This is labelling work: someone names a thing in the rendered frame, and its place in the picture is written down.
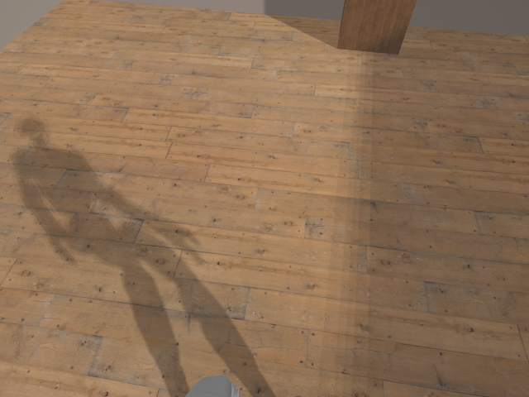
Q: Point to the left robot thigh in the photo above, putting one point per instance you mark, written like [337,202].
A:
[214,386]

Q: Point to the cupboard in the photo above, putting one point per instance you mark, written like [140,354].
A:
[375,25]

